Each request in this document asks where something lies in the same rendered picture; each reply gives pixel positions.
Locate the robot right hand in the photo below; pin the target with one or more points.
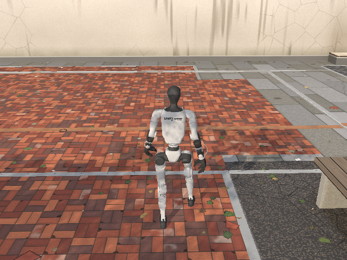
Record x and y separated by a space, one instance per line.
202 166

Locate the robot left hand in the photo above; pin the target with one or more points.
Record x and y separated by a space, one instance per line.
146 150

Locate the left robot forearm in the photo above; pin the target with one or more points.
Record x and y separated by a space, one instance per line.
149 140

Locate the robot left upper arm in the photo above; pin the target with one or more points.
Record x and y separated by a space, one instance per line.
154 122

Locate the humanoid robot head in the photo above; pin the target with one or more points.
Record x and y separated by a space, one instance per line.
174 94

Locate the robot right upper arm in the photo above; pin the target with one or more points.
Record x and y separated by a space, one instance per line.
192 123

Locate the right robot forearm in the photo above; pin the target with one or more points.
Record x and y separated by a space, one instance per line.
198 148

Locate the right robot foot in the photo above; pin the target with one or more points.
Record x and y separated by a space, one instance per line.
191 202

